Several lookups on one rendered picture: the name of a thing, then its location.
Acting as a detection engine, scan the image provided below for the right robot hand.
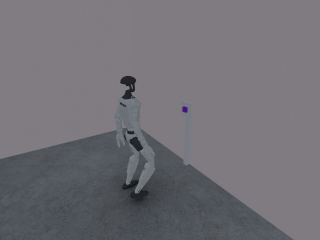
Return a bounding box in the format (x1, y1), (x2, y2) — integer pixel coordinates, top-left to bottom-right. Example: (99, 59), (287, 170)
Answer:
(143, 145), (155, 161)

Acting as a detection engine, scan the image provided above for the left robot foot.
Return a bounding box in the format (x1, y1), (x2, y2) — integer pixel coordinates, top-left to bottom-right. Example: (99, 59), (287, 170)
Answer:
(122, 180), (139, 190)

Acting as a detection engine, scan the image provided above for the left robot forearm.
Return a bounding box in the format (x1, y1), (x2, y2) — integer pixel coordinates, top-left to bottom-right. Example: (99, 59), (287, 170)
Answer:
(114, 117), (123, 134)

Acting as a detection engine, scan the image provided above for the left robot hand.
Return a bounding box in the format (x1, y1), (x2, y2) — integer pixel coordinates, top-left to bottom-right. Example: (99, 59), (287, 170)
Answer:
(116, 133), (125, 148)

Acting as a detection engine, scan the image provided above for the robot head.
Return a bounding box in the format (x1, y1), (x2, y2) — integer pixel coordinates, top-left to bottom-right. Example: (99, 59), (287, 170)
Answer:
(120, 76), (136, 100)

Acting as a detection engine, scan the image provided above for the button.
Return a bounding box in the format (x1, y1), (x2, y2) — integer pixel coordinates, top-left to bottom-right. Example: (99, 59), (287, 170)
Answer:
(182, 106), (188, 113)

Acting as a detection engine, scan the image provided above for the right robot forearm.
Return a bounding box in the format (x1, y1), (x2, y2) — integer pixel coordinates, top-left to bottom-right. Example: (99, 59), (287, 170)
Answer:
(133, 122), (148, 148)

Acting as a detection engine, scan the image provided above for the robot left upper arm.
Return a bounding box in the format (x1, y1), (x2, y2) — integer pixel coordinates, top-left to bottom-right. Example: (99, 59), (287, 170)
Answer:
(115, 95), (123, 120)

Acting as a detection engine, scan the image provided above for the robot right upper arm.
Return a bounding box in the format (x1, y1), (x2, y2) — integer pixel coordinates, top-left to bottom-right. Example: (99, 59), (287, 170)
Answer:
(130, 99), (141, 129)

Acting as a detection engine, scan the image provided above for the panel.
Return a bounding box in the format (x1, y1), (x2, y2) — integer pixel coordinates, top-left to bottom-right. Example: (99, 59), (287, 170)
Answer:
(181, 100), (193, 165)

